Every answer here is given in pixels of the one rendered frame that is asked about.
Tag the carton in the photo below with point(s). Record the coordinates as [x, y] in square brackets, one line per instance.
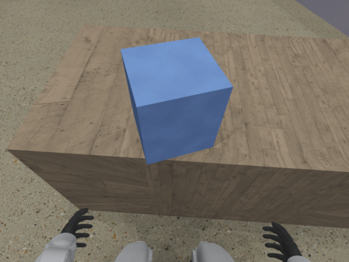
[179, 95]

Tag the robot thigh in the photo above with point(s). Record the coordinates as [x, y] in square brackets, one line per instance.
[210, 252]
[135, 252]

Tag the robot right hand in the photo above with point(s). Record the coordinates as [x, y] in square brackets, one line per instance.
[288, 248]

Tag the robot left thigh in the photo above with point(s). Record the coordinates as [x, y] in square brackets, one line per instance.
[135, 252]

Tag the robot left forearm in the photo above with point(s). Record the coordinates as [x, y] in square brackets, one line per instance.
[61, 248]

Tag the robot left hand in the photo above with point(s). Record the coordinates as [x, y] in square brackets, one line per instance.
[72, 226]

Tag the robot right thigh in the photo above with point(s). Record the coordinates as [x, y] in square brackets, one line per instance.
[210, 252]

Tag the pedestal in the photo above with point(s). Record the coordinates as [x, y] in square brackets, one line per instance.
[281, 153]

